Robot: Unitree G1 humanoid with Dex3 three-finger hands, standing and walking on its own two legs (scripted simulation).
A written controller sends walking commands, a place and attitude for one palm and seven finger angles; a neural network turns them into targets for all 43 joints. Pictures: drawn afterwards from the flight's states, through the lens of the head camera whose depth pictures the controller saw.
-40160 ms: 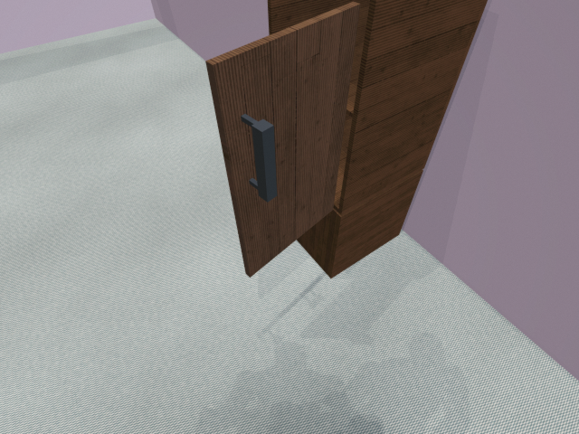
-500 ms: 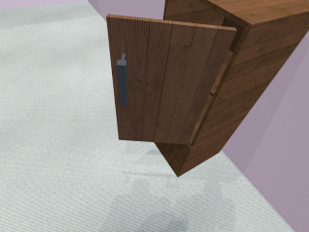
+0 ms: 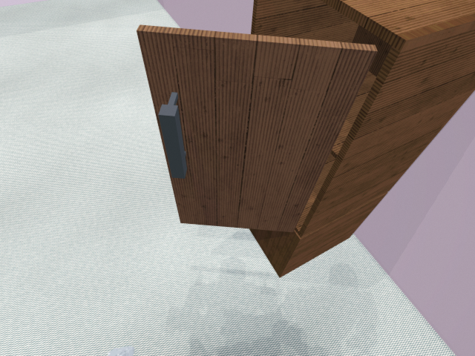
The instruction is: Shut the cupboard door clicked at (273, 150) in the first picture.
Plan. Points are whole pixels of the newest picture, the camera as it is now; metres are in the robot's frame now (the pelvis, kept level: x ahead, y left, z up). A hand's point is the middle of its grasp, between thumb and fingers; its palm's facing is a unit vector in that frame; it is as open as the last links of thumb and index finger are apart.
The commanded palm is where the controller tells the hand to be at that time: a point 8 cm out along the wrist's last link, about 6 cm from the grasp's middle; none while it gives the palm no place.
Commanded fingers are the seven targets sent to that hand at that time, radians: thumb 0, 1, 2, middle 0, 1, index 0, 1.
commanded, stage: come to a stop and stand still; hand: left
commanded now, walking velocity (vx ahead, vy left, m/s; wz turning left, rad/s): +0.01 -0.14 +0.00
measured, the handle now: (176, 137) +0.47 +0.15 +0.07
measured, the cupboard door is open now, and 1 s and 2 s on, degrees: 57 57 57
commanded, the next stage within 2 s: look again from close up in 0.80 s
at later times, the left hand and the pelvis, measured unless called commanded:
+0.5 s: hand out of the picture -0.02 +0.14 -0.16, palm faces -0.02 -0.98 -0.19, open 7.4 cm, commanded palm none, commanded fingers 0.00 0.90 0.90 -0.20 -0.30 -0.20 -0.30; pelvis -0.02 -0.03 +0.02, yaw -2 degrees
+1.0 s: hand out of the picture -0.03 +0.12 -0.17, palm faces -0.03 -0.99 -0.16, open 7.3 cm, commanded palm none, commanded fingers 0.00 0.90 0.90 -0.20 -0.30 -0.20 -0.30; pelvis -0.02 -0.03 +0.01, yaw -2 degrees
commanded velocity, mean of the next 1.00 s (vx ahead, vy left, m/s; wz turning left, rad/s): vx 0.01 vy -0.01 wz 0.00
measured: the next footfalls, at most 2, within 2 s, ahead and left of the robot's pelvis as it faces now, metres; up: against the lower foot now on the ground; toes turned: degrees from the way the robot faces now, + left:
right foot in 0.28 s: +0.02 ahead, -0.10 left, +0.00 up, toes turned -1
